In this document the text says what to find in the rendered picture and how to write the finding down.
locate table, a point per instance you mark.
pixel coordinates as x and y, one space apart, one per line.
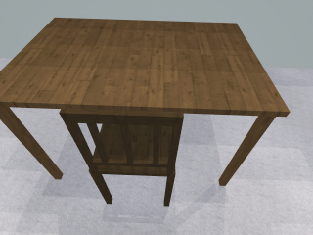
140 65

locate chair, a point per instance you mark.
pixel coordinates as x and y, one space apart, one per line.
130 142

